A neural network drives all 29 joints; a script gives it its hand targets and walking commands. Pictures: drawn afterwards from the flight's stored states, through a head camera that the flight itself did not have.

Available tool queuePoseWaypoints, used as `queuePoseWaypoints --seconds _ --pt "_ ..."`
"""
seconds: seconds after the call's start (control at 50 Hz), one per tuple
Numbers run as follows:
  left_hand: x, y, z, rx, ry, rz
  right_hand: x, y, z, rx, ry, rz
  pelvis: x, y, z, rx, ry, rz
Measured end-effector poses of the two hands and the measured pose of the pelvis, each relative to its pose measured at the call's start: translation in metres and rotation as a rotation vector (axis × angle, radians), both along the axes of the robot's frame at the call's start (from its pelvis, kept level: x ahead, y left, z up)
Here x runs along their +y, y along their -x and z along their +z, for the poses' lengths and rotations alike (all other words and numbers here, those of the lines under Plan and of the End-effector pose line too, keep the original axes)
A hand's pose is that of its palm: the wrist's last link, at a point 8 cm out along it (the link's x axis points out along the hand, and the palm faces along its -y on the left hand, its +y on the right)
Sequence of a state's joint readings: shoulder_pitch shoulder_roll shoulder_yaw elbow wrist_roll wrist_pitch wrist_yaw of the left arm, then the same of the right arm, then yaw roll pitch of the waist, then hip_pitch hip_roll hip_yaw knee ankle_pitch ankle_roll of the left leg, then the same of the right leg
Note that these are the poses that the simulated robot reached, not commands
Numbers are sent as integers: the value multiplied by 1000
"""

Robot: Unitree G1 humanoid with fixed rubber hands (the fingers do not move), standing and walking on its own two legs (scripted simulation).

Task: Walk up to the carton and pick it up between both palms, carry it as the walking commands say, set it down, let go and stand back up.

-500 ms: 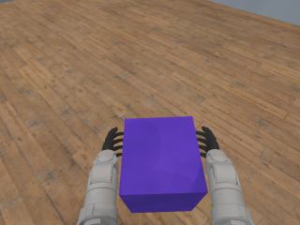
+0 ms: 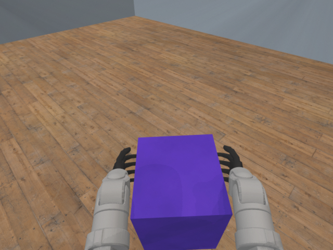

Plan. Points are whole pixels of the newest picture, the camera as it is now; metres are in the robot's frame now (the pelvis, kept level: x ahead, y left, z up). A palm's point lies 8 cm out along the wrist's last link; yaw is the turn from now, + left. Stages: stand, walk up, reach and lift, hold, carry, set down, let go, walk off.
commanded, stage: reach and lift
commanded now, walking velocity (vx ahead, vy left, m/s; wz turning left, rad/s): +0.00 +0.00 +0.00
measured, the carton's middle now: (177, 194) +0.30 -0.01 -0.03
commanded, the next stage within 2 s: hold in 0.94 s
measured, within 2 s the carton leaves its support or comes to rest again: neither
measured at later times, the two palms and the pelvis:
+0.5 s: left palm (118, 177) +0.30 +0.15 +0.05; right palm (233, 174) +0.30 -0.14 +0.06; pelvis +0.00 +0.00 +0.00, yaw +0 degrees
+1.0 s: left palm (117, 182) +0.29 +0.15 +0.05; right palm (234, 178) +0.29 -0.14 +0.06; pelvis +0.00 +0.00 +0.00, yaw +0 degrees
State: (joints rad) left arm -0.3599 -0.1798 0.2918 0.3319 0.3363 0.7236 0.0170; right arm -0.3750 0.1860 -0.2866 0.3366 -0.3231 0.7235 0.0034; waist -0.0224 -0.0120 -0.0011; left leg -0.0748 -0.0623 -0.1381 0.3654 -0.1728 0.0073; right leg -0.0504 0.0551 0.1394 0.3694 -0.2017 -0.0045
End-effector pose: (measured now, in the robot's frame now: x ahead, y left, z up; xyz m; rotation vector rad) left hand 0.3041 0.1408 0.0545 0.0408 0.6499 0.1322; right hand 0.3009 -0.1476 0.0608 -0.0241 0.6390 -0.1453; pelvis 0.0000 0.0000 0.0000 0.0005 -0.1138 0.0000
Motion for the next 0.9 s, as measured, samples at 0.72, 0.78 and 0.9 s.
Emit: queuePoseWaypoints --seconds 0.72,0.78,0.9 --pt "4 7 -2 14 -10 5 3 2 -5 15 17 37 -3 -6 0 -13 0 2" --pt "4 10 -3 15 -9 5 3 3 -5 16 18 40 -3 -5 0 -15 0 3" --pt "5 14 -3 15 -8 6 4 7 -6 17 20 45 -4 -3 0 -20 0 4"
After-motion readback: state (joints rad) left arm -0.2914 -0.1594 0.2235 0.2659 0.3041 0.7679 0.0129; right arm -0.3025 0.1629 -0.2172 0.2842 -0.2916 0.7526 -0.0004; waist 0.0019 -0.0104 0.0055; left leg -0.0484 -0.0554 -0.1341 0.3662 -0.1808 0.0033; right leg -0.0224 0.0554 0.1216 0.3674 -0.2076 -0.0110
